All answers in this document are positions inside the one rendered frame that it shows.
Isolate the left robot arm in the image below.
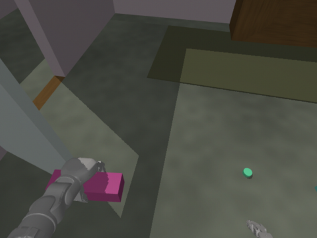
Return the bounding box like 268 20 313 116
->
7 175 81 238

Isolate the left robot hand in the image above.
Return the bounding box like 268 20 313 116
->
61 158 106 203

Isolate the right robot hand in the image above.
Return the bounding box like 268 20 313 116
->
246 220 273 238

